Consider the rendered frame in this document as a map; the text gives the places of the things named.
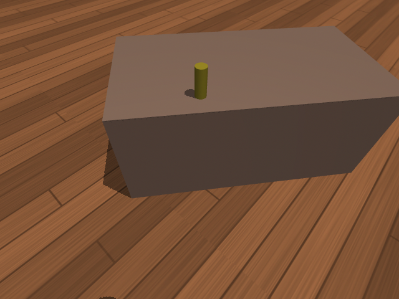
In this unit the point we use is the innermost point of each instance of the can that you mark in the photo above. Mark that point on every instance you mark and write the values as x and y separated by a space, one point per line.
201 78

